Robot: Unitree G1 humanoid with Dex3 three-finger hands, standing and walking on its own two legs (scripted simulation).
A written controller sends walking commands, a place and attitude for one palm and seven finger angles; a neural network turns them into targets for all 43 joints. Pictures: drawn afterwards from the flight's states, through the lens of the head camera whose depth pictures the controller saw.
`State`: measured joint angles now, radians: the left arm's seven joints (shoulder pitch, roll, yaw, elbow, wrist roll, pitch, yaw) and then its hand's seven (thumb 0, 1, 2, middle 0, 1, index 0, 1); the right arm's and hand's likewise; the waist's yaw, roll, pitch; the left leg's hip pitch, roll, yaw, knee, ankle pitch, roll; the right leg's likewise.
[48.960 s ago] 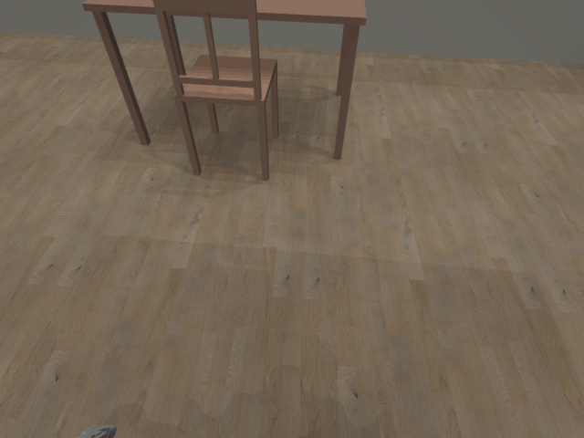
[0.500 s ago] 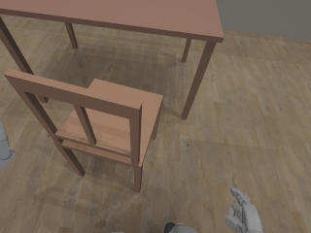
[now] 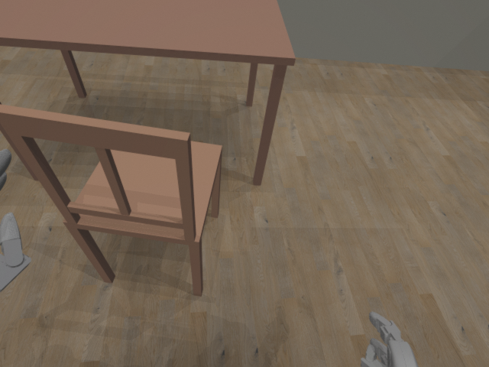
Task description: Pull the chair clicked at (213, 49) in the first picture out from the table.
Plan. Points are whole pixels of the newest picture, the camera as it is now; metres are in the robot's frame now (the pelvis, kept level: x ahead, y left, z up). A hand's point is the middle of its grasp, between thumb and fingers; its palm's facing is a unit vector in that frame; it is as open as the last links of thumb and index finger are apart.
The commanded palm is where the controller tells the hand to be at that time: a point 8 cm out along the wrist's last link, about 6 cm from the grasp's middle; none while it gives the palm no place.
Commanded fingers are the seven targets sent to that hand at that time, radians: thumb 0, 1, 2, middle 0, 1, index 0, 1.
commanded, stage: stop stepping back and stand still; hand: left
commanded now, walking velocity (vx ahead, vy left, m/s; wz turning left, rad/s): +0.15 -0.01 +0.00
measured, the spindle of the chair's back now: (115, 182) +0.52 +0.31 -0.10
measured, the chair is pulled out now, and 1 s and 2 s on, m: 0.34 0.34 0.34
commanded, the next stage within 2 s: let the arm hang, fingers relaxed in 0.48 s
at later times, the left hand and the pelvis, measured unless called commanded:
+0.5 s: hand out of the picture +0.15 +0.27 +0.18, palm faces +0.49 -0.78 -0.39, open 7.4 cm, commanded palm +0.10 +0.30 +0.18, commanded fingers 0.00 0.90 0.90 -0.20 -0.30 -0.20 -0.30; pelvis -0.03 +0.00 +0.00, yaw +2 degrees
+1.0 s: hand out of the picture -0.13 +0.15 -0.17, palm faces +0.13 -0.98 -0.13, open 7.2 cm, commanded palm none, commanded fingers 0.00 0.90 0.90 -0.20 -0.30 -0.20 -0.30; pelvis -0.01 +0.00 +0.00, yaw +4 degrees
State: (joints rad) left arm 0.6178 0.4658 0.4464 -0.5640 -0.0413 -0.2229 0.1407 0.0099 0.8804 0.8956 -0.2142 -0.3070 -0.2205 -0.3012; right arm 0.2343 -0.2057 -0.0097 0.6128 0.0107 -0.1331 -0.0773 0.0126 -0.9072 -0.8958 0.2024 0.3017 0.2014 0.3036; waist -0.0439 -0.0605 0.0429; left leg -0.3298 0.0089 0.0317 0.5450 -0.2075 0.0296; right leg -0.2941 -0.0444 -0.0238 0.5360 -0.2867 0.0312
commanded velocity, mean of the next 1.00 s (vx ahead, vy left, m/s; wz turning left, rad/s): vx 0.03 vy -0.01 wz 0.00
